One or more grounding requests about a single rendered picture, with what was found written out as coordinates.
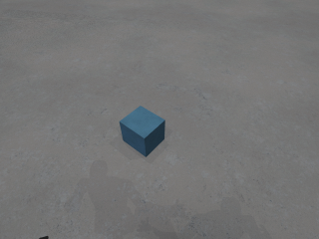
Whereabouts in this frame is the carton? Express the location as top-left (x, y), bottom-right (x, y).
top-left (119, 106), bottom-right (165, 157)

